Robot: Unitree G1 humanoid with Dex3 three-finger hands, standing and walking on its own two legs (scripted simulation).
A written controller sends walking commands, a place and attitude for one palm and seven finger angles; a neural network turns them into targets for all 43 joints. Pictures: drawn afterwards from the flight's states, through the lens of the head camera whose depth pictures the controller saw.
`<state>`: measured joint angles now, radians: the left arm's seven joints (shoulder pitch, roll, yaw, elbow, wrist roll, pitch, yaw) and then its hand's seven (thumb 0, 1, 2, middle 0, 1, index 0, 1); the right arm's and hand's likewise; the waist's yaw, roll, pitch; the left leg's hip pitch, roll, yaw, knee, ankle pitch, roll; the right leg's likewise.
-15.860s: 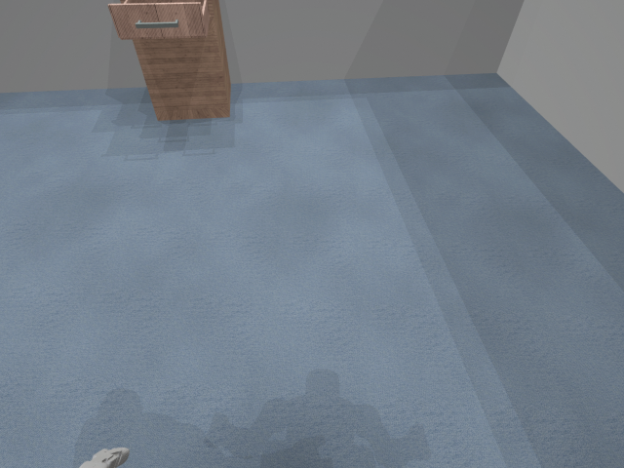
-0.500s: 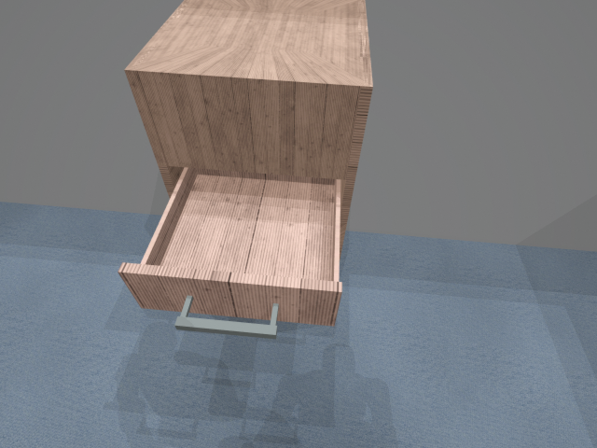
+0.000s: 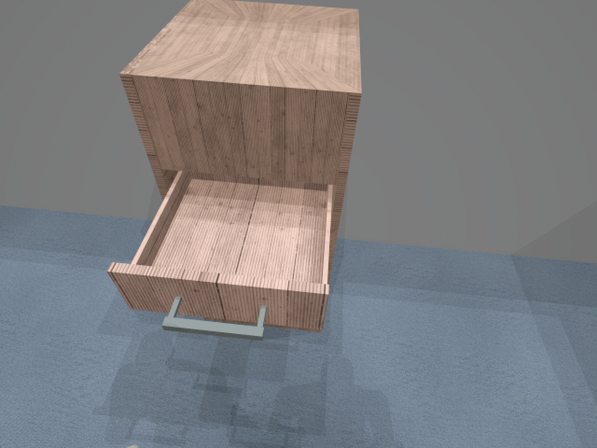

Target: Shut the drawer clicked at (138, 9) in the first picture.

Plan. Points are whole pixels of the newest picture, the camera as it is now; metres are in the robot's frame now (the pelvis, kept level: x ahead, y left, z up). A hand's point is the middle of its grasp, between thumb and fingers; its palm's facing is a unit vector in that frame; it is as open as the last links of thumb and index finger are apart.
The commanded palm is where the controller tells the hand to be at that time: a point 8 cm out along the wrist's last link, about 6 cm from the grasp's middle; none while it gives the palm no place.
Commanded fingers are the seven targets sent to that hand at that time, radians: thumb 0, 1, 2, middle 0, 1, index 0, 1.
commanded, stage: raise the hand and make a fist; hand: left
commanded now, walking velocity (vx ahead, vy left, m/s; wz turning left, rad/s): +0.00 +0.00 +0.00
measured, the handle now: (216, 318) +0.35 +0.17 -0.12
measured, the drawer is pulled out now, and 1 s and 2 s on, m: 0.28 0.28 0.28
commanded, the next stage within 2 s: bring the fist close to the handle in 1.78 s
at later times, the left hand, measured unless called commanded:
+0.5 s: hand out of the picture +0.12 +0.17 -0.03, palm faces +0.12 -0.99 -0.11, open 4.9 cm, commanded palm +0.12 +0.21 -0.05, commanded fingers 0.00 0.90 0.90 -0.84 -0.99 -0.84 -0.99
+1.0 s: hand (185, 446) +0.14 +0.15 -0.05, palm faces -0.08 -1.00 +0.01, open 3.1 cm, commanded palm +0.13 +0.21 -0.03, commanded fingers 0.00 0.90 0.90 -1.34 -1.53 -1.34 -1.53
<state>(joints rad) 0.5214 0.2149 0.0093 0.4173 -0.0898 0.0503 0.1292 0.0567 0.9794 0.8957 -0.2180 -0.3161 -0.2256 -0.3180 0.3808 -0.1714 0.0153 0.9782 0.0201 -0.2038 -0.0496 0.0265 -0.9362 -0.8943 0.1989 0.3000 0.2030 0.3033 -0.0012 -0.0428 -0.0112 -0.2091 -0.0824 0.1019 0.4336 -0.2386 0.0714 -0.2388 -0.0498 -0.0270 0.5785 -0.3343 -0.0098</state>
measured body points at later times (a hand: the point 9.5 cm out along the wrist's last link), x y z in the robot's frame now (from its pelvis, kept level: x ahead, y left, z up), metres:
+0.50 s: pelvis -0.05 -0.06 -0.10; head -0.01 -0.05 +0.35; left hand +0.11 +0.22 -0.02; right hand +0.21 -0.26 -0.14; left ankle +0.00 +0.07 -0.74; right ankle -0.02 -0.11 -0.74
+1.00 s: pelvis -0.04 -0.02 -0.09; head +0.04 +0.00 +0.36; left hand +0.14 +0.21 -0.05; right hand +0.16 -0.27 -0.15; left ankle +0.00 +0.07 -0.74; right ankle -0.02 -0.11 -0.74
